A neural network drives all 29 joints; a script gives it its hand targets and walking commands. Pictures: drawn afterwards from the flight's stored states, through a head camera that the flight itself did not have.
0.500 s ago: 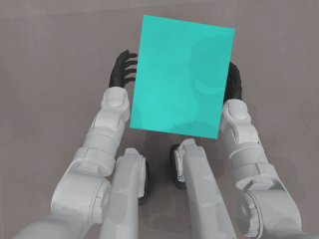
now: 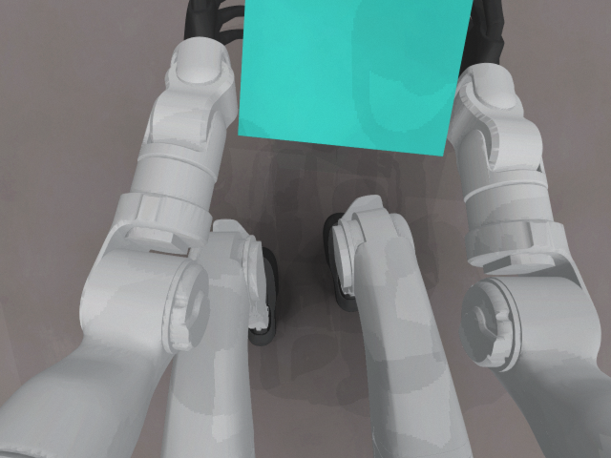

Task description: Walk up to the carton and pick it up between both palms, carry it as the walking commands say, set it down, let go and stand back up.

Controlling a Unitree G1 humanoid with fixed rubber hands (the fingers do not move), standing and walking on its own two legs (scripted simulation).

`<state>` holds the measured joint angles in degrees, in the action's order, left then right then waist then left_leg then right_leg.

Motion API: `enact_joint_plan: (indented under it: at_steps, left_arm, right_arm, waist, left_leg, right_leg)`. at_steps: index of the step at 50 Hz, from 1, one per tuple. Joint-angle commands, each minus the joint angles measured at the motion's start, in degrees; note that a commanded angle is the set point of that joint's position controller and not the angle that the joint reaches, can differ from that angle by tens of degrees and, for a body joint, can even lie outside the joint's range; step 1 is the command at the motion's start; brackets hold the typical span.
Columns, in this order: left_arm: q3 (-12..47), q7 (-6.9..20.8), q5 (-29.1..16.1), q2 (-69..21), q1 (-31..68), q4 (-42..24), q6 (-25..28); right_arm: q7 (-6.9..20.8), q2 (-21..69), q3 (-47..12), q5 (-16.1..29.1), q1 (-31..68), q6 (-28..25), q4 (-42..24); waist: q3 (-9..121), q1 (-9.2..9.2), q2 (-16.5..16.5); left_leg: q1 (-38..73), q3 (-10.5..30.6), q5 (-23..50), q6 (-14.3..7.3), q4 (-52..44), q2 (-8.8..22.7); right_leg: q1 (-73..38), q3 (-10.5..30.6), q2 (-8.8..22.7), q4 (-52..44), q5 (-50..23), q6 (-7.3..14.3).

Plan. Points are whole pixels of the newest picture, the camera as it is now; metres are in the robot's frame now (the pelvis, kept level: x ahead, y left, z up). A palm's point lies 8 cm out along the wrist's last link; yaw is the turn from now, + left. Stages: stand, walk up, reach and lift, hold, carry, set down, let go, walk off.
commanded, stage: set down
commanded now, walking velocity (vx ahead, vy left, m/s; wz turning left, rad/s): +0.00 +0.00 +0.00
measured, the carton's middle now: (336, 46) +0.53 -0.09 -0.19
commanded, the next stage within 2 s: none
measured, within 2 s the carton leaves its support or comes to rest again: rests again in 1.12 s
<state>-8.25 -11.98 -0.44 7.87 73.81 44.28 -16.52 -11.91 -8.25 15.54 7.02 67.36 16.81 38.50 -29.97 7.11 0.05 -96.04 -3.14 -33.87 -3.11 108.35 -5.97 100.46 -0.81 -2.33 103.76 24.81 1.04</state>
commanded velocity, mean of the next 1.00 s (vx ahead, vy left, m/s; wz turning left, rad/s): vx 0.00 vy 0.00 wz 0.00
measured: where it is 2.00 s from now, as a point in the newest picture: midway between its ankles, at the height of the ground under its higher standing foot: (304, 296)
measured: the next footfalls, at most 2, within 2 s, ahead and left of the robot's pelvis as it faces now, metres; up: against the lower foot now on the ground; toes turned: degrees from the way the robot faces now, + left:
none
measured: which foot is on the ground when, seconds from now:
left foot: down 0.00-1.00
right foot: down 0.00-1.00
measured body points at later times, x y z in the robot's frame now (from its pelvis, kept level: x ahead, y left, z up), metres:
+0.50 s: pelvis +0.00 +0.00 -0.08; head +0.35 -0.04 +0.18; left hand +0.58 +0.04 -0.21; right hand +0.52 -0.23 -0.22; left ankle +0.12 +0.09 -0.45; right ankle +0.17 -0.10 -0.45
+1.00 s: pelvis +0.02 +0.00 -0.12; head +0.38 -0.04 +0.14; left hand +0.59 +0.03 -0.27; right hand +0.54 -0.24 -0.27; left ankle +0.12 +0.09 -0.45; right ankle +0.17 -0.10 -0.45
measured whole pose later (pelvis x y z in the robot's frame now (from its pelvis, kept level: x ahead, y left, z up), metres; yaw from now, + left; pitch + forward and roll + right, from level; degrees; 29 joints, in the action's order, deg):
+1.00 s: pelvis +0.02 +0.00 -0.12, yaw +0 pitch +27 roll +1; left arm -10.2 -11.1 0.5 10.1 84.1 52.4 -17.6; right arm -11.1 -12.2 14.9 6.6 78.1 17.7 46.7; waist -30.1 8.3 0.2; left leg -117.3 -5.6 -39.3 -3.3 130.0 -5.2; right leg 123.7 -1.8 -2.5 124.9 27.8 1.7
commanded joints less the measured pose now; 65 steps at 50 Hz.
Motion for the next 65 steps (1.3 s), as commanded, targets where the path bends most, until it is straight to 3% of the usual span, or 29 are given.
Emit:
enact_joint_plan:
  at_steps: [1, 2, 3, 7, 10, 11, 13, 18, 19, 20, 22, 29, 30, 32, 33, 34, 36, 37, 38, 44, 45, 46, 47, 48, 49, 52, 58, 62, 65]
  left_arm:
    - [18.78, 7.96, -1.91, -48.29, 39.31, -7.31, 2.28]
    - [16.93, 9.26, -0.75, -49.83, 42.1, -3.47, 1.81]
    - [17.71, 9.92, -1.81, -50.88, 45.32, -3.91, 1.95]
    - [13.22, 13.59, 0.16, -54.26, 47.15, 3.14, -0.52]
    - [13.78, 15.18, 0.02, -58.99, 48.09, 2.47, -1.48]
    - [13.41, 15.54, -0.29, -59.52, 48.94, 2.86, -1.69]
    - [13.32, 16.47, -1.15, -61.27, 50.29, 3.08, -2.89]
    - [20.26, 16.12, -6.82, -58.28, 55.48, -9.38, -2.44]
    - [18.41, 15.49, -6.33, -56.73, 56.17, -7.53, -2.13]
    - [16.96, 15.17, -4.72, -55.25, 54.49, -3.9, -2.07]
    - [14.6, 15.67, -3.17, -55.8, 53.86, -0.74, -1.82]
    - [17.82, 16.08, -3.39, -62.06, 46.83, 1.67, -0.19]
    - [18.63, 15.76, -4.15, -60.52, 47.63, -4.6, 0.57]
    - [17.23, 15.83, -2.65, -58.38, 45.96, 3.04, -0.03]
    - [17.24, 16.15, -2.72, -58.09, 47.3, -0.19, 0.69]
    - [19.78, 16.24, -5.07, -59.27, 47.4, -1.12, 0.68]
    - [21.02, 15.73, -6.59, -56.37, 52.68, -9.08, 2.53]
    - [20.28, 15.56, -6.04, -54.97, 52.11, -6.87, 2.38]
    - [21.55, 15.38, -6.45, -56.72, 52.52, -6.5, 2.3]
    - [20.24, 14.62, -6.91, -54.25, 48.83, -8.75, 3.35]
    - [20.27, 14.8, -7.53, -55.13, 49.04, -7.6, 3.4]
    - [19.67, 14.69, -6.52, -54.27, 48.23, -7.48, 3.53]
    - [20.94, 14.59, -6.76, -55.12, 49.46, -6.83, 3.84]
    - [18.26, 14.76, -5.43, -52.36, 48.71, -3.04, 3.6]
    - [19.02, 15.18, -6.37, -53.58, 49.57, -3.99, 3.54]
    - [15.44, 16.44, -4.19, -53.09, 50.26, 1.06, 2.89]
    - [14.17, 17.36, -4.21, -53.04, 52.64, 2.44, 2.93]
    - [17.14, 18.15, -6.09, -53.75, 59.42, -2.99, 3.78]
    - [16.9, 18.36, -6.94, -55.29, 54.52, 0.68, 3.84]
  right_arm:
    - [8.74, 42.12, -22.5, 1.09, 49.14, -3.46, -11.26]
    - [8.87, 44.9, -23.22, 1.72, 52.99, -2.76, -9.5]
    - [9.79, 46.18, -21.95, 0.68, 52.08, -2.03, -6.04]
    - [11.34, 50.82, -19.69, -0.93, 57.09, 0.21, -3.4]
    - [13.06, 53.77, -20.62, -0.22, 60.9, 0.81, -7.93]
    - [13.23, 52.59, -20.13, -0.77, 62.09, 1.01, -7.87]
    - [13.74, 52.6, -22.88, 0.48, 68.2, 1.64, -12.9]
    - [13.23, 52.54, -28.48, 5.44, 71.83, 2.24, -24.86]
    - [12.99, 53.32, -29.38, 5.47, 70.75, 2.93, -19.79]
    - [13.39, 52.83, -27.04, 4.28, 67.51, 2.7, -14.55]
    - [13.8, 54.61, -25.34, 2.69, 65.65, 2.87, -8.54]
    - [16.71, 50.7, -23.79, 2.16, 62.15, -0.76, -9.32]
    - [16.84, 54.67, -24.88, 3.48, 58.78, -0.28, -10.55]
    - [17.38, 52.25, -23.36, 2.77, 59.26, -0.27, -4.06]
    - [17.48, 53.32, -23.59, 2.44, 58.44, -0.66, -6.13]
    - [17.13, 52.68, -23.49, 2.48, 57.17, -1.14, -6.63]
    - [17.35, 54.2, -24.19, 4.92, 58.76, -1.49, -9.1]
    - [17.08, 53.74, -24.45, 5.52, 58.95, -1.68, -7.91]
    - [16.76, 53.71, -24.21, 5.27, 56.0, -1.49, -5.35]
    - [16.23, 55.67, -28.64, 8.11, 57.53, -1.39, -10.05]
    - [16.05, 53.84, -27.67, 6.48, 58.72, -1.61, -9.2]
    - [16.2, 56.77, -28.07, 7.41, 56.6, -1.5, -8.46]
    - [16.0, 55.07, -27.96, 8.07, 56.71, -2.03, -6.95]
    - [15.96, 55.26, -27.65, 6.9, 57.44, -1.9, -4.8]
    - [16.01, 54.6, -26.94, 5.84, 57.52, -1.84, -5.28]
    - [16.26, 53.1, -26.67, 6.45, 61.42, -2.29, -4.03]
    - [16.83, 54.28, -22.58, 5.79, 63.04, -2.09, -0.73]
    - [17.45, 55.17, -18.94, 4.89, 59.32, -1.92, 3.13]
    - [18.04, 55.46, -19.16, 4.5, 58.47, -2.82, 1.95]
  waist:
    - [115.15, 2.55, 1.2]
    - [112.03, 0.91, 3.84]
    - [111.97, 3.22, 2.81]
    - [107.58, 3.47, 1.19]
    - [114.51, 2.31, 3.03]
    - [114.26, 3.63, 3.13]
    - [119.65, 2.82, 0.73]
    - [135.58, 4.21, -2.38]
    - [132.95, 2.57, -5.13]
    - [124.06, 1.12, -2.19]
    - [115.61, 1.23, -2.48]
    - [117.99, 3.23, 4.22]
    - [124.08, 2.54, 2.94]
    - [110.74, 1.84, 3.91]
    - [111.87, 1.61, 3.06]
    - [113.93, 3.97, 3.31]
    - [119.19, 3.25, 3.06]
    - [118.19, 1.35, 4.21]
    - [116.1, 3.11, 5.45]
    - [120.58, -0.54, 0.46]
    - [117.81, 1.93, -1.81]
    - [117.57, -0.73, -0.69]
    - [115.44, -0.01, 0.83]
    - [109.3, -1.72, 0.03]
    - [107.17, 1.41, -2.84]
    - [100.24, -2.74, -0.21]
    - [95.92, -1.61, 1.41]
    - [99.75, 0.86, 6.18]
    - [99.0, 2.61, 5.13]
  left_leg:
    - [21.31, 7.0, 12.04, 1.38, -9.11, -4.88]
    - [17.17, 5.91, 8.06, 1.18, -8.22, -5.19]
    - [18.2, 6.45, 7.02, 0.99, -8.35, -4.89]
    - [9.99, 4.6, 2.21, 1.1, -5.85, -5.04]
    - [13.38, 4.13, 6.21, 1.08, -4.91, -4.77]
    - [12.02, 4.08, 5.14, 0.88, -3.75, -4.83]
    - [13.26, 3.98, 6.4, 0.55, -3.51, -4.64]
    - [12.08, 2.57, 13.24, -0.07, 1.07, -5.08]
    - [9.81, 2.73, 12.12, -0.15, 1.44, -5.2]
    - [8.07, 2.57, 9.39, 0.13, 0.91, -5.42]
    - [2.21, 3.75, 4.35, 0.06, 1.1, -5.15]
    - [11.8, 3.87, 16.57, 0.74, 3.82, -4.57]
    - [12.64, 3.9, 19.5, 1.11, 3.54, -4.88]
    - [7.07, 3.51, 14.23, 0.96, 4.72, -4.69]
    - [6.09, 3.14, 16.38, 1.15, 5.39, -4.75]
    - [5.47, 3.06, 16.43, 1.47, 6.11, -4.7]
    - [9.6, 3.31, 21.59, 1.23, 6.89, -5.06]
    - [8.91, 3.04, 21.71, 1.72, 6.79, -5.13]
    - [6.23, 2.93, 20.19, 2.11, 7.38, -4.53]
    - [3.69, 1.85, 21.72, 0.91, 8.87, -4.93]
    - [3.47, 3.12, 21.34, 0.25, 9.1, -4.71]
    - [5.96, 2.86, 21.74, 0.13, 8.95, -4.77]
    - [3.31, 2.48, 19.27, 0.67, 9.38, -4.57]
    - [-0.25, 2.16, 15.85, 0.36, 9.05, -4.51]
    - [0.18, 3.65, 15.12, 0.12, 8.21, -4.28]
    - [-4.85, 2.14, 10.55, -0.22, 8.5, -4.88]
    - [-4.18, 1.88, 8.96, -0.64, 9.12, -4.77]
    - [0.27, 1.68, 10.31, 0.22, 9.22, -3.93]
    - [-0.42, 2.35, 13.04, 0.32, 9.83, -4.42]
  right_leg:
    - [-41.34, 1.01, -4.9, -6.17, -14.45, -1.91]
    - [-40.58, 2.33, -4.54, -6.65, -10.58, -1.85]
    - [-39.76, 1.17, -4.34, -5.53, -9.06, -2.19]
    - [-41.32, 3.33, -4.33, -6.0, -0.97, -2.08]
    - [-40.85, 1.66, -4.91, -2.74, -6.42, -1.74]
    - [-41.35, 1.64, -4.58, -2.49, -6.31, -1.63]
    - [-44.04, 1.0, -4.05, -1.36, -6.46, -2.03]
    - [-54.89, 1.81, -3.87, 1.34, -18.17, -2.61]
    - [-54.84, 2.07, -3.91, 1.06, -17.39, -2.99]
    - [-47.04, 1.77, -4.38, 1.27, -13.92, -2.62]
    - [-44.03, 3.16, -3.59, 1.55, -7.92, -2.53]
    - [-33.95, -1.44, -3.95, 7.16, -21.73, -1.77]
    - [-38.87, -1.35, -4.1, 8.35, -26.48, -1.7]
    - [-31.56, -0.69, -4.11, 7.77, -20.05, -1.95]
    - [-33.32, -0.14, -4.23, 7.87, -23.29, -1.65]
    - [-35.46, 0.08, -4.11, 8.67, -23.89, -1.36]
    - [-35.85, -0.1, -4.58, 10.29, -29.29, -1.51]
    - [-37.64, 0.16, -4.42, 10.5, -30.78, -1.55]
    - [-37.72, 0.82, -4.05, 10.84, -29.98, -1.18]
    - [-44.79, 1.96, -3.92, 12.92, -35.89, -2.05]
    - [-42.15, 1.02, -3.81, 13.38, -33.9, -2.5]
    - [-40.17, 1.21, -4.35, 13.24, -32.96, -2.21]
    - [-40.54, 1.99, -4.16, 13.52, -31.76, -1.63]
    - [-38.1, 1.92, -4.12, 12.27, -28.08, -2.09]
    - [-36.88, 0.89, -3.82, 12.61, -26.11, -2.32]
    - [-33.69, 1.78, -4.28, 11.77, -20.82, -2.06]
    - [-28.79, 1.75, -4.21, 11.57, -16.45, -2.0]
    - [-27.75, 1.37, -4.44, 12.55, -17.93, -0.82]
    - [-27.41, 0.65, -4.18, 13.52, -20.09, -0.79]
